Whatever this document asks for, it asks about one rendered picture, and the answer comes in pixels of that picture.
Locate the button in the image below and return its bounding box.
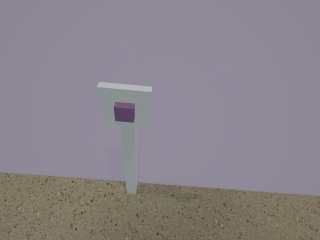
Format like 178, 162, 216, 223
113, 102, 135, 123

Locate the panel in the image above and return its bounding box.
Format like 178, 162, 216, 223
97, 82, 152, 194

